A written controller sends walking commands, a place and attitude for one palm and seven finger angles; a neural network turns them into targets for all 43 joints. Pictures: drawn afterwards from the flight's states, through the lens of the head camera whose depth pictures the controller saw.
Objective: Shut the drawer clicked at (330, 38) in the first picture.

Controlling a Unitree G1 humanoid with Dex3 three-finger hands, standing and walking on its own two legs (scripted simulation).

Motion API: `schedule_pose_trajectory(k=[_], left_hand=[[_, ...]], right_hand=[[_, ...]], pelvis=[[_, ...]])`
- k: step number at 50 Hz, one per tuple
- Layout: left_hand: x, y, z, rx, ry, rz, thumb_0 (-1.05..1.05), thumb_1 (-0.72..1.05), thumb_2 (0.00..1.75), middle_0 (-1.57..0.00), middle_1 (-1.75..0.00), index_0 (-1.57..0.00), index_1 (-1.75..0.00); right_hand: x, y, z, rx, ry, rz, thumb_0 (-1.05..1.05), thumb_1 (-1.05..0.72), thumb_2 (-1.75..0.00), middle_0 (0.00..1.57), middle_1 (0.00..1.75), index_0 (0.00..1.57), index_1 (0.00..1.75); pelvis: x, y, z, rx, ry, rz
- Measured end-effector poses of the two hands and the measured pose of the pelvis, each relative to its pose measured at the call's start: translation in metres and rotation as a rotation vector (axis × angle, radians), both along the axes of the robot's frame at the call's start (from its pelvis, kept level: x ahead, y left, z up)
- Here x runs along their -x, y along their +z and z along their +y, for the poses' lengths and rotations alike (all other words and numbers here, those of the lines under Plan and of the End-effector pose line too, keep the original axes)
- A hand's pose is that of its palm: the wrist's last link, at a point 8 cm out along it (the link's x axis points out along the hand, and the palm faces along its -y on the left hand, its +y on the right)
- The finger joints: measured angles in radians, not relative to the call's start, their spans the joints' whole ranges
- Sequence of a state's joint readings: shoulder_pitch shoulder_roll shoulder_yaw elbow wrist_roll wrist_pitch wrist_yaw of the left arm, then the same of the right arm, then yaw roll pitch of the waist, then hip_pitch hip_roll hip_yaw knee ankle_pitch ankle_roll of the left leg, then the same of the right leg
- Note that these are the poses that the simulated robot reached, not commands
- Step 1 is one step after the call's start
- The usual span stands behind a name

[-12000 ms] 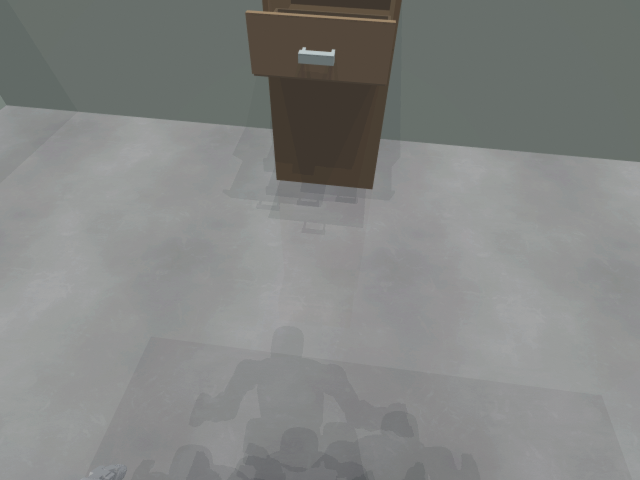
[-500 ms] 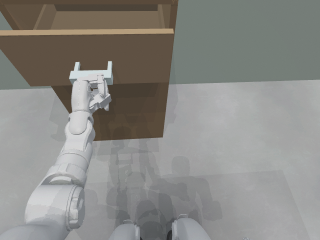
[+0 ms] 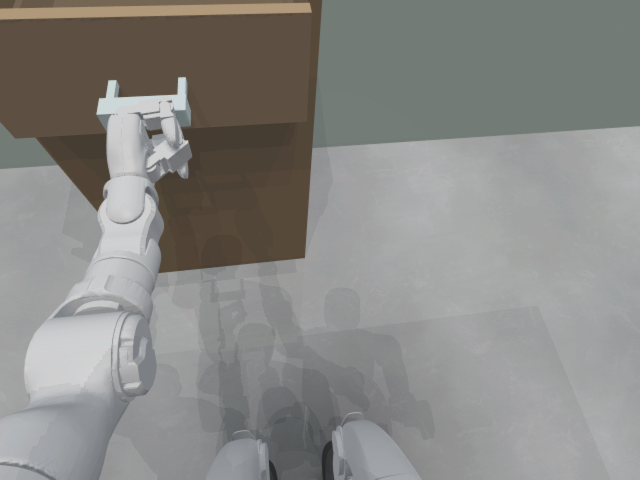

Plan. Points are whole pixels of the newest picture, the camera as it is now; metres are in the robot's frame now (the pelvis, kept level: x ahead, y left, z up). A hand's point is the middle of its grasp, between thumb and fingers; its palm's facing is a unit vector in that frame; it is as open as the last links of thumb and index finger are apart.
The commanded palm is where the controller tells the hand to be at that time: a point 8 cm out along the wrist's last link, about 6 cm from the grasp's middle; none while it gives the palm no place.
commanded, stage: push the drawer shut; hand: left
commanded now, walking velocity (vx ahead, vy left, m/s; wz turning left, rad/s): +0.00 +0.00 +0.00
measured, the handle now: (147, 99) +0.60 +0.16 +0.07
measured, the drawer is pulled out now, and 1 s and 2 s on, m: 0.07 0.00 0.00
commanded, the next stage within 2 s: pull the fist back off the drawer in 0.80 s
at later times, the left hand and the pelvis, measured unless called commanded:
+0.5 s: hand (180, 105) +0.58 +0.12 +0.07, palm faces +0.04 -1.00 -0.03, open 3.2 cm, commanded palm +0.57 +0.17 +0.07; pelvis +0.00 +0.01 -0.01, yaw -1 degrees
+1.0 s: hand (170, 100) +0.59 +0.14 +0.07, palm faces +0.03 -1.00 -0.04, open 3.1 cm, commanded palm +0.60 +0.15 +0.07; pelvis -0.01 +0.01 -0.02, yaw +0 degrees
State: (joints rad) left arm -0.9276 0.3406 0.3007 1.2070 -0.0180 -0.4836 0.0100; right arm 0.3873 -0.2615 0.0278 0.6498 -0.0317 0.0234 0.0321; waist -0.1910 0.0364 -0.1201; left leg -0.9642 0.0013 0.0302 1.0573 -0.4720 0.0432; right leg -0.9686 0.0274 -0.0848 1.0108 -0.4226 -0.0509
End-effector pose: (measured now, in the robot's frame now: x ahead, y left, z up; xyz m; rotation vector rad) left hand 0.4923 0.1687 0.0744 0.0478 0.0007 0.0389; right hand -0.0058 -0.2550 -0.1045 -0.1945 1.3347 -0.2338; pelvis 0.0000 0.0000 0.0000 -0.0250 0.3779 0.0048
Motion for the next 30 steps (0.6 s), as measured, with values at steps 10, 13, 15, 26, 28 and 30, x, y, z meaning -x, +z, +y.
schedule_pose_trajectory(k=[10,13,15,26,28,30], left_hand=[[-0.024,0.001,0.002,0.001,0.0,0.008,0.02,0.79,0.93,-1.4,-1.6,-1.4,-1.6],[-0.033,0.001,0.003,0.002,0.001,0.01,0.01,0.79,0.93,-1.4,-1.6,-1.4,-1.6],[-0.039,0.001,0.003,0.003,0.001,0.013,0.01,0.78,0.93,-1.4,-1.6,-1.4,-1.6],[-0.068,0.002,0.007,0.016,-0.003,0.024,0.03,0.77,0.9,-1.4,-1.6,-1.4,-1.6],[-0.072,0.003,0.007,0.017,-0.005,0.027,0.03,0.77,0.9,-1.4,-1.6,-1.4,-1.6],[-0.074,0.002,0.007,0.017,-0.01,0.029,0.03,0.76,0.9,-1.4,-1.6,-1.4,-1.6]], right_hand=[[0.017,0.002,-0.001,0.021,-0.012,0.048,0.0,-0.9,-0.9,0.2,0.3,0.2,0.29],[0.022,0.003,0.0,0.027,-0.017,0.067,0.0,-0.9,-0.9,0.2,0.3,0.2,0.29],[0.026,0.004,0.001,0.031,-0.022,0.079,0.0,-0.9,-0.9,0.2,0.3,0.2,0.29],[0.051,0.01,0.014,0.022,-0.069,0.165,0.0,-0.9,-0.9,0.2,0.3,0.2,0.29],[0.055,0.011,0.018,0.016,-0.076,0.183,0.0,-0.9,-0.9,0.2,0.3,0.2,0.29],[0.058,0.012,0.021,0.011,-0.079,0.2,0.0,-0.9,-0.9,0.2,0.3,0.2,0.29]], pelvis=[[0.001,-0.005,0.0,0.011,0.004,0.035],[0.001,-0.007,0.001,0.014,0.003,0.049],[0.001,-0.008,0.001,0.018,0.003,0.056],[-0.005,-0.009,0.006,0.03,-0.009,0.093],[-0.006,-0.009,0.007,0.032,-0.009,0.097],[-0.007,-0.009,0.008,0.034,-0.007,0.1]])
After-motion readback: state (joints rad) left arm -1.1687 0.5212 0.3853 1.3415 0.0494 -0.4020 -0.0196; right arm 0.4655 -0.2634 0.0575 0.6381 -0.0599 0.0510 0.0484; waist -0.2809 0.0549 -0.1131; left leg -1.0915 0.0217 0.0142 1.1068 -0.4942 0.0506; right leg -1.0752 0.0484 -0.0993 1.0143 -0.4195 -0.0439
